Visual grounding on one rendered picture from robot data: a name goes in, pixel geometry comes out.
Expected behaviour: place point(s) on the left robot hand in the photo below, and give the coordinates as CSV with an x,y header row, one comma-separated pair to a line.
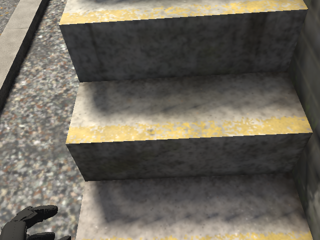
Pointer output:
x,y
16,229

